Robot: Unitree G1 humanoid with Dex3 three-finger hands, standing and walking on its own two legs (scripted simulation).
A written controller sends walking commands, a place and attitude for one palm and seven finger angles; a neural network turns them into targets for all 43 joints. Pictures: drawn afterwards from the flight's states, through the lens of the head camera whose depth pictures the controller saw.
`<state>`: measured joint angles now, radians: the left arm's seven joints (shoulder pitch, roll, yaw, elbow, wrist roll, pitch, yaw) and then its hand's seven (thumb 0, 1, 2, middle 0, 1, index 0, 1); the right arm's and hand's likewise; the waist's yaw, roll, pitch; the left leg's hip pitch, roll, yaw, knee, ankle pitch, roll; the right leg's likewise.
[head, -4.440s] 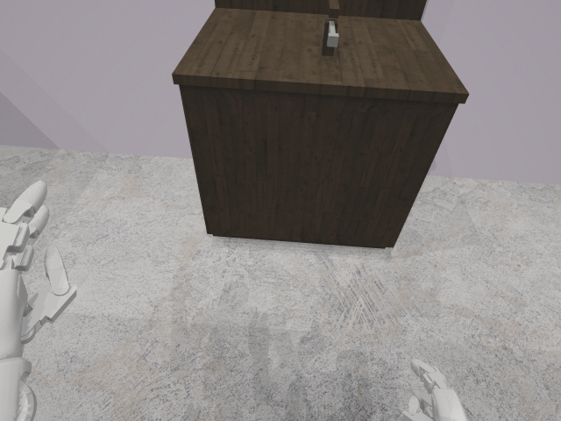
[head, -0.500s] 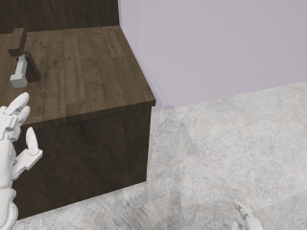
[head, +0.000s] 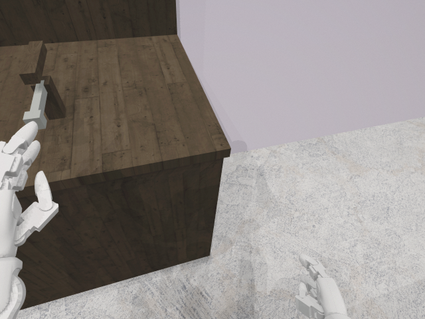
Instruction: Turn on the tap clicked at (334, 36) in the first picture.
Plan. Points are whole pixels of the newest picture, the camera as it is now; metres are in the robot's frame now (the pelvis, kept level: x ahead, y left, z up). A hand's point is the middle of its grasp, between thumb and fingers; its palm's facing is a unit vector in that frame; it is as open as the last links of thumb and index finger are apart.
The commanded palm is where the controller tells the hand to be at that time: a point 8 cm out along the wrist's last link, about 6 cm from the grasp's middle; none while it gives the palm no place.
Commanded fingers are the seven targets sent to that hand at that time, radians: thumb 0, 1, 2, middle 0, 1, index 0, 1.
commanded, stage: come to a stop and stand still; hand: left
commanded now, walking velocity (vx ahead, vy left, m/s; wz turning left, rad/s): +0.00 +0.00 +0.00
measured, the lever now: (35, 120) +0.41 +0.40 +0.12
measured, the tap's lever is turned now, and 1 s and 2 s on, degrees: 0 0 0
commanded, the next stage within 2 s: look again from close up in 0.14 s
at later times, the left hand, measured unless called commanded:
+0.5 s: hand (58, 208) +0.22 +0.24 +0.15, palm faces +0.37 -0.86 -0.36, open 7.4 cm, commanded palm +0.16 +0.28 +0.17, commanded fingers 0.00 0.90 0.90 -0.20 -0.30 -0.20 -0.30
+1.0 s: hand (57, 205) +0.23 +0.25 +0.15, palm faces +0.41 -0.84 -0.36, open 7.4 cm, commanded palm +0.17 +0.28 +0.17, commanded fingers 0.00 0.90 0.90 -0.20 -0.30 -0.20 -0.30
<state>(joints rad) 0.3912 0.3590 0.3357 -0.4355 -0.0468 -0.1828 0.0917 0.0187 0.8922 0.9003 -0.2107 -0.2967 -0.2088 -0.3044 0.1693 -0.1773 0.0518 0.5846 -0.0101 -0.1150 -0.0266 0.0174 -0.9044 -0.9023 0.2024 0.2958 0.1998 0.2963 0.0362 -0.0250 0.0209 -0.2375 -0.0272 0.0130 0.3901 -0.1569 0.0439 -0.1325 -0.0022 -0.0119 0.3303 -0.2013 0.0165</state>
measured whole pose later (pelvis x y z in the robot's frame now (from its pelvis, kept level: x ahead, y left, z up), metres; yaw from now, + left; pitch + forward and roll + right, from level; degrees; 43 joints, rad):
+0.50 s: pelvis +0.00 +0.00 +0.00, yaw +0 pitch +0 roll -1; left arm 0.44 0.36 0.33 -0.42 -0.06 -0.17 0.10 0.02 0.89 0.90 -0.21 -0.30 -0.21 -0.30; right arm 0.21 -0.20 0.03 0.58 0.00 -0.06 -0.04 0.02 -0.91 -0.90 0.20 0.30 0.20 0.30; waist 0.01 0.00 0.00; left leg -0.22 -0.02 0.01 0.37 -0.15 0.04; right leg -0.11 0.00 -0.02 0.30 -0.19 0.01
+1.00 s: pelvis +0.02 +0.00 -0.01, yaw +1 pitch +0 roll -1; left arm 0.45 0.35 0.33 -0.43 -0.06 -0.17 0.11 0.02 0.89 0.90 -0.21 -0.30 -0.21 -0.30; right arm 0.22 -0.23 0.00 0.60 0.01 -0.06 -0.05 0.02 -0.91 -0.90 0.20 0.30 0.20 0.30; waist 0.01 0.01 -0.01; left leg -0.28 -0.04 0.00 0.56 -0.27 0.05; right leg -0.16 -0.01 -0.03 0.50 -0.33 0.02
